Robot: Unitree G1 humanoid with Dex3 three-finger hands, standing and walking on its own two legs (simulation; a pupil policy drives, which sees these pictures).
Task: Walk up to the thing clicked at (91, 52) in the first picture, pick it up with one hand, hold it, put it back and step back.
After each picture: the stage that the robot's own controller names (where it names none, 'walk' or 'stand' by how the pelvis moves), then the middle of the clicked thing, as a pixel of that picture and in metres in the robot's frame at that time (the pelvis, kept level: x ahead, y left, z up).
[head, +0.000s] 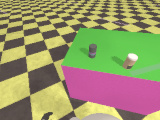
stand; (92, 51) +0.61 +0.03 +0.04
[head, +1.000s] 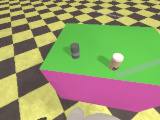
rise first; (75, 51) +0.51 +0.20 +0.06
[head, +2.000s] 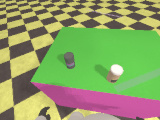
walk; (69, 60) +0.42 +0.19 +0.05
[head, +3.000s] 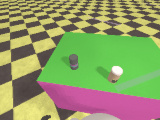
stand; (73, 62) +0.45 +0.17 +0.03
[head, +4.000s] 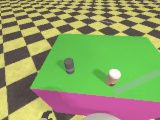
stand; (69, 66) +0.40 +0.19 +0.04
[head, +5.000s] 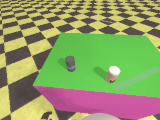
stand; (70, 64) +0.43 +0.19 +0.03
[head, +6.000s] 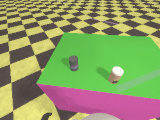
stand; (73, 63) +0.44 +0.17 +0.03
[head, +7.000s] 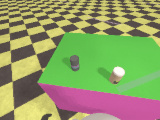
stand; (74, 63) +0.44 +0.16 +0.03
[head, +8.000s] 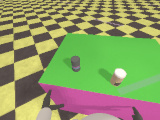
rise first; (75, 64) +0.43 +0.16 +0.04
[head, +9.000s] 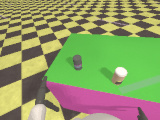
go down; (77, 62) +0.45 +0.16 +0.04
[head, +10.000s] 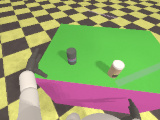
go down; (71, 56) +0.47 +0.15 +0.06
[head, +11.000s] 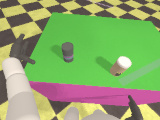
go down; (68, 53) +0.44 +0.15 +0.10
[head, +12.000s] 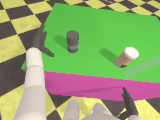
close in; (72, 42) +0.48 +0.13 +0.13
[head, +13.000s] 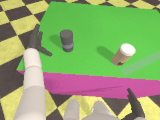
go down; (67, 41) +0.49 +0.14 +0.13
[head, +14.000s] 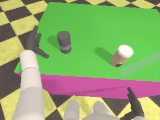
go down; (64, 43) +0.48 +0.15 +0.13
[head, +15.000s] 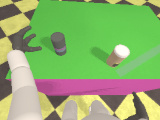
lift; (59, 44) +0.46 +0.16 +0.13
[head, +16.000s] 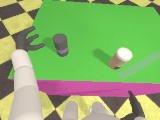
close in; (61, 46) +0.46 +0.16 +0.12
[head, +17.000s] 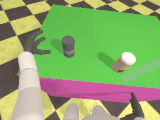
close in; (68, 47) +0.46 +0.14 +0.11
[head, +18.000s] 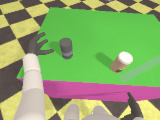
lift; (66, 49) +0.45 +0.15 +0.11
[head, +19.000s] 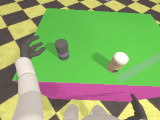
lift; (62, 50) +0.45 +0.16 +0.11
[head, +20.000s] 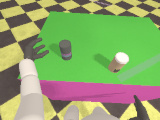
lift; (66, 50) +0.45 +0.15 +0.11
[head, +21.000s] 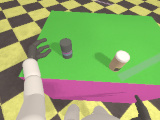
lift; (66, 49) +0.46 +0.15 +0.11
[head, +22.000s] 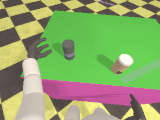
lift; (69, 50) +0.45 +0.15 +0.11
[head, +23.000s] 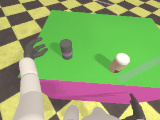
lift; (66, 50) +0.46 +0.15 +0.10
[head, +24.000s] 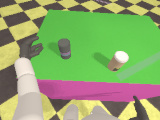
lift; (65, 49) +0.46 +0.16 +0.11
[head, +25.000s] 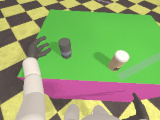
lift; (65, 49) +0.46 +0.15 +0.11
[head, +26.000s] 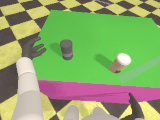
lift; (67, 50) +0.45 +0.15 +0.11
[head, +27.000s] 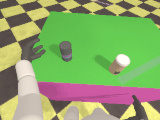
lift; (66, 52) +0.45 +0.15 +0.10
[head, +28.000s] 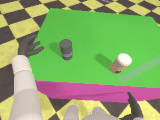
lift; (66, 50) +0.45 +0.15 +0.10
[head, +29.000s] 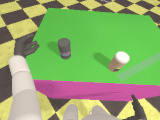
close in; (65, 49) +0.46 +0.15 +0.11
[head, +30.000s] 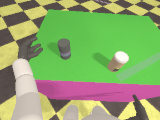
close in; (64, 49) +0.46 +0.16 +0.11
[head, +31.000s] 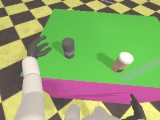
lift; (68, 48) +0.46 +0.15 +0.11
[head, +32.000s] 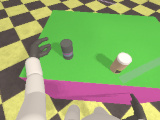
lift; (67, 50) +0.45 +0.15 +0.11
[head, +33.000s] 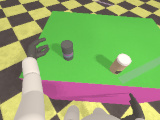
lift; (67, 51) +0.45 +0.15 +0.10
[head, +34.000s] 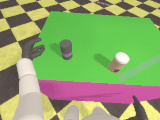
lift; (66, 50) +0.46 +0.15 +0.10
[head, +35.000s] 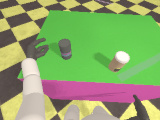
lift; (65, 49) +0.46 +0.15 +0.11
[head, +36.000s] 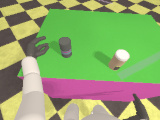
lift; (65, 48) +0.47 +0.15 +0.11
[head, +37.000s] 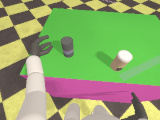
lift; (67, 47) +0.47 +0.15 +0.11
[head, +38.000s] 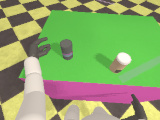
lift; (67, 50) +0.45 +0.15 +0.11
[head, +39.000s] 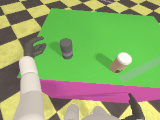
lift; (66, 49) +0.45 +0.15 +0.11
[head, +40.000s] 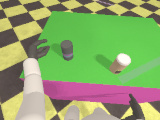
lift; (67, 51) +0.45 +0.15 +0.10
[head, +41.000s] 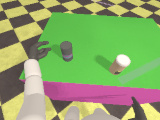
lift; (67, 52) +0.45 +0.15 +0.10
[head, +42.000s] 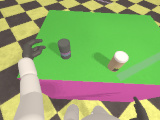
close; (65, 49) +0.46 +0.16 +0.11
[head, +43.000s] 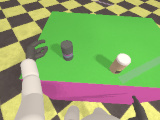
lift; (67, 51) +0.45 +0.15 +0.10
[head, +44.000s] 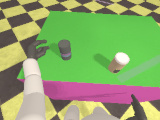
lift; (65, 50) +0.45 +0.16 +0.11
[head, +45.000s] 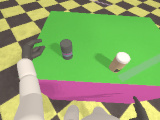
lift; (66, 50) +0.46 +0.15 +0.11
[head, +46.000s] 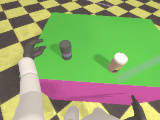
lift; (66, 50) +0.46 +0.16 +0.10
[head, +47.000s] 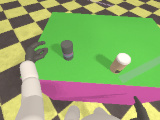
lift; (67, 51) +0.45 +0.15 +0.11
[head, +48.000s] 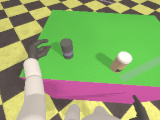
lift; (67, 49) +0.46 +0.15 +0.11
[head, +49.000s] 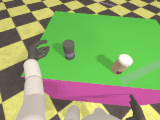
lift; (69, 50) +0.45 +0.15 +0.11
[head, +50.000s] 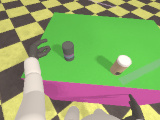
lift; (68, 51) +0.45 +0.15 +0.10
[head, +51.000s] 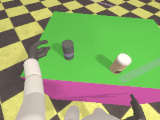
lift; (68, 50) +0.45 +0.15 +0.10
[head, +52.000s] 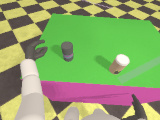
lift; (67, 52) +0.45 +0.15 +0.10
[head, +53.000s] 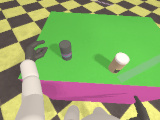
lift; (66, 51) +0.45 +0.16 +0.10
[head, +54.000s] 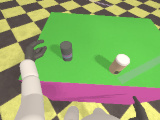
lift; (66, 51) +0.45 +0.15 +0.10
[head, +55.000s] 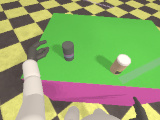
lift; (68, 51) +0.45 +0.15 +0.10
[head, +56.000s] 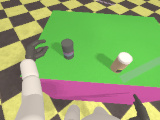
lift; (68, 49) +0.46 +0.15 +0.11
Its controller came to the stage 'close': yes
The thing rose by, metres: 0.00
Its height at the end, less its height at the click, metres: +0.00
